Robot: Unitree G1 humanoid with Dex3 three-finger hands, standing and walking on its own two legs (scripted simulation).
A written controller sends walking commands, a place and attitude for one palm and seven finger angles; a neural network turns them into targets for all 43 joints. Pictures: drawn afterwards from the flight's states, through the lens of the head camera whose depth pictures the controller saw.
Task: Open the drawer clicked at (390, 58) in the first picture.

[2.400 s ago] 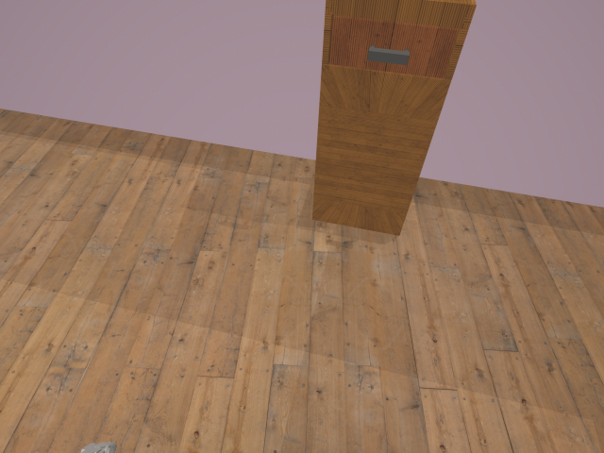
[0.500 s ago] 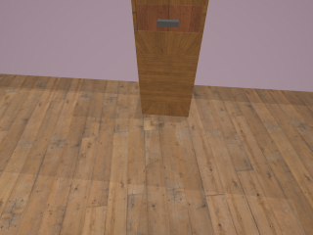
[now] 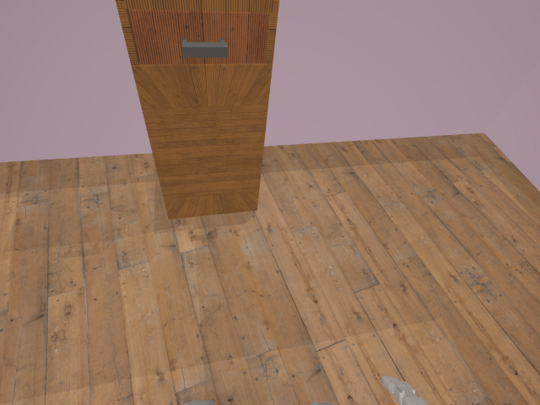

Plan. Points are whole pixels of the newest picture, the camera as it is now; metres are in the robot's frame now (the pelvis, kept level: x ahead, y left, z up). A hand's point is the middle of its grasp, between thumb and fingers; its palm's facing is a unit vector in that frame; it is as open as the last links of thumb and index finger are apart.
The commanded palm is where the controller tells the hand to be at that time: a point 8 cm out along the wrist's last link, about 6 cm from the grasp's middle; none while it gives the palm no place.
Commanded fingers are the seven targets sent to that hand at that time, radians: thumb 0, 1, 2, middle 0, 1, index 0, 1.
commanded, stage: walk to a spot facing it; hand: left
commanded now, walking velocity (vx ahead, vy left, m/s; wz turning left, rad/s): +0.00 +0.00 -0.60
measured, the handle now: (204, 45) +0.94 +0.29 +0.04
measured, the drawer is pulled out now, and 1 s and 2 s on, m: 0.00 0.00 0.00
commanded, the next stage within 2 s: turn to face it in 1.62 s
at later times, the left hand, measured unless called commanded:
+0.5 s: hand (219, 316) +0.28 +0.12 -0.15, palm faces -0.33 -0.91 -0.25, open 7.4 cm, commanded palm none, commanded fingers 0.00 0.90 0.90 -0.20 -0.30 -0.20 -0.30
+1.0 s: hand (191, 313) +0.29 +0.17 -0.16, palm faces -0.50 -0.84 -0.20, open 7.4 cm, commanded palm none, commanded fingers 0.00 0.90 0.90 -0.20 -0.30 -0.20 -0.30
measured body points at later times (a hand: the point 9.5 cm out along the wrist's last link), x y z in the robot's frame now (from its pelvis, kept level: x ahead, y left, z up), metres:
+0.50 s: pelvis +0.09 -0.02 +0.00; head +0.13 -0.04 +0.44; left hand +0.30 +0.17 -0.13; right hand +0.02 -0.26 -0.16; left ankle +0.10 +0.13 -0.66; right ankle +0.09 -0.12 -0.73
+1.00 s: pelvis +0.12 +0.03 +0.01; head +0.16 +0.03 +0.46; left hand +0.31 +0.22 -0.14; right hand +0.05 -0.21 -0.12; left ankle +0.17 +0.11 -0.73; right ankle +0.01 -0.08 -0.65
